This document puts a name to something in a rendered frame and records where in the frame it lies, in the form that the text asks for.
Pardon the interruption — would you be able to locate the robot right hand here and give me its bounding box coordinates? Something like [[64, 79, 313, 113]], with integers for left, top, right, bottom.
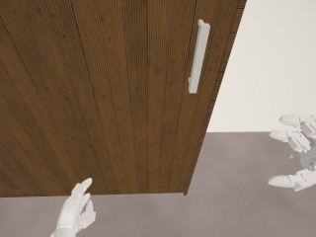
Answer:
[[268, 115, 316, 192]]

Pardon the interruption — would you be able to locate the robot left hand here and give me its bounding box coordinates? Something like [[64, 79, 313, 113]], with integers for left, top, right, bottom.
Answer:
[[56, 178, 96, 233]]

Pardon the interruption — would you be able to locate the robot left forearm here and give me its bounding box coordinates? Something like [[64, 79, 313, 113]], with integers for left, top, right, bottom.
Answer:
[[50, 227, 76, 237]]

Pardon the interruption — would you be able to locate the wardrobe door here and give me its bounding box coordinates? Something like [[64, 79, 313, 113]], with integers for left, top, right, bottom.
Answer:
[[0, 134, 44, 191], [0, 0, 239, 197]]

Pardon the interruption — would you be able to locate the handle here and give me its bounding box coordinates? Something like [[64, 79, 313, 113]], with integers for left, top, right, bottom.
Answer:
[[188, 19, 210, 94]]

